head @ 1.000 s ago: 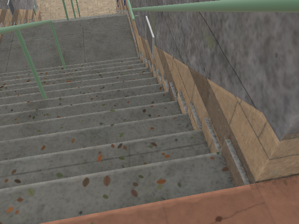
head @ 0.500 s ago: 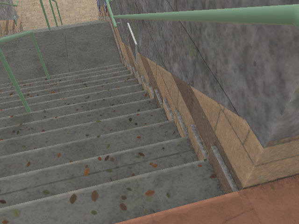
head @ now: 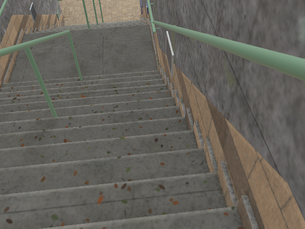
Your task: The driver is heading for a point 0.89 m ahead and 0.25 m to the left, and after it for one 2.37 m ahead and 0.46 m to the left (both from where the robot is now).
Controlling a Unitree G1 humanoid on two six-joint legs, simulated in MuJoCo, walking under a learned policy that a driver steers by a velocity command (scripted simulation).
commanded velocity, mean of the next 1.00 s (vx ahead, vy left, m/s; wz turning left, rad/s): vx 0.49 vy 0.00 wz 0.54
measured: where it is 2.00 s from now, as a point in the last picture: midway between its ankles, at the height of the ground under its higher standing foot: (121, 166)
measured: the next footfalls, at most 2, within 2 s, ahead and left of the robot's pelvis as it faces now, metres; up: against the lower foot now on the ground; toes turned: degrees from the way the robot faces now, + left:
left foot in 0.10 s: +0.21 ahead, +0.13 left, +0.00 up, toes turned +4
right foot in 0.60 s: +0.51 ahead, -0.05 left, -0.17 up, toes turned +16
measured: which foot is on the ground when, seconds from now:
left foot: up 0.00-0.08, down 0.10-0.60, up 0.62-1.00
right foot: down 0.00-0.12, up 0.14-0.58, down 0.60-1.00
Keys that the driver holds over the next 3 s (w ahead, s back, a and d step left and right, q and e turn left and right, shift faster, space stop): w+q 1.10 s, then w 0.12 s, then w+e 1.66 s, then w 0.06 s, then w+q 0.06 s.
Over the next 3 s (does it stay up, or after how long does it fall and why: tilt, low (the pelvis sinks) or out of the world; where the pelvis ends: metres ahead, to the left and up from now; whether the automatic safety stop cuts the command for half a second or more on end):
stays up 1.62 0.35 -0.83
